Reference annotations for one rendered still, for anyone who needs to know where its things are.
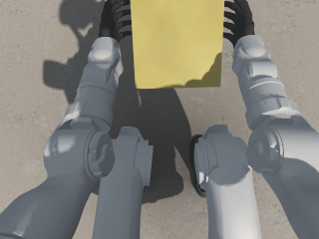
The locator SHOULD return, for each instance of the robot right upper arm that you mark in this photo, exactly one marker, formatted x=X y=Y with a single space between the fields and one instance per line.
x=287 y=156

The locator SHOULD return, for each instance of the robot thigh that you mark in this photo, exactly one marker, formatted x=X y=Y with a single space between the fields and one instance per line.
x=230 y=195
x=119 y=205

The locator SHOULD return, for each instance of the robot right hand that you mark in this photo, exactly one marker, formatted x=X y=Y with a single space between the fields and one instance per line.
x=242 y=19

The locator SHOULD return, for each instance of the robot right thigh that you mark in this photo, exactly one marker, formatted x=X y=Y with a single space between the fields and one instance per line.
x=230 y=195

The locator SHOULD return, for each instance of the robot left thigh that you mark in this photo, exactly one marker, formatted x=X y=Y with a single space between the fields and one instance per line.
x=119 y=205

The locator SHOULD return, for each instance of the robot right forearm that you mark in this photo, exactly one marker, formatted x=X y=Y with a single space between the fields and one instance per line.
x=261 y=88

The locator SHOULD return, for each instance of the carton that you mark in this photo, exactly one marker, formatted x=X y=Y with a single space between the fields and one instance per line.
x=177 y=43

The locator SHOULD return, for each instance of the robot left upper arm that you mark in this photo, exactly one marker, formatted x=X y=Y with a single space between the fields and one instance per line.
x=75 y=159

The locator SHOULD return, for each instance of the robot left hand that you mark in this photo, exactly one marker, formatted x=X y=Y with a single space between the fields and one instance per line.
x=109 y=26

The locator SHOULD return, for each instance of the robot left forearm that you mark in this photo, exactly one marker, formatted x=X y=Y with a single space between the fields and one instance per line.
x=97 y=90

